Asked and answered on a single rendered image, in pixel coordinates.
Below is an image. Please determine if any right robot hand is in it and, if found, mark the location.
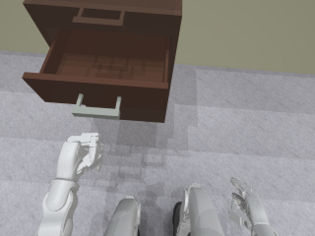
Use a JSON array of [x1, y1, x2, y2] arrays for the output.
[[228, 177, 270, 231]]

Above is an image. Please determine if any robot right thigh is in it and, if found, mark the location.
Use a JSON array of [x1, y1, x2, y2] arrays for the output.
[[181, 187, 224, 236]]

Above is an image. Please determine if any handle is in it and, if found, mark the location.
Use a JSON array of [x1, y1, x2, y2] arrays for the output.
[[71, 93, 122, 120], [72, 16, 124, 33]]

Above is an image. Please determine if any drawer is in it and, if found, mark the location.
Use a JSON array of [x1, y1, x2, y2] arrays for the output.
[[22, 28, 170, 111]]

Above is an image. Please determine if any robot right forearm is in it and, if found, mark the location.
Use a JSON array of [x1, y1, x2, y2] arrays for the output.
[[251, 223, 278, 236]]

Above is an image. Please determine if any right robot shin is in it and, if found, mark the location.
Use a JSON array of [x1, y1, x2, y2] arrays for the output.
[[176, 183, 201, 236]]

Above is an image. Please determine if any left robot hand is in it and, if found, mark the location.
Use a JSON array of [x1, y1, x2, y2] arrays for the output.
[[56, 133, 104, 182]]

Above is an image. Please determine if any cabinet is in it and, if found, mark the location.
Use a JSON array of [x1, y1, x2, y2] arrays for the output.
[[23, 0, 183, 123]]

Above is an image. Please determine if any robot left forearm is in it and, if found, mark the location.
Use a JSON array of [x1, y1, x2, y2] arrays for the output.
[[34, 178, 80, 236]]

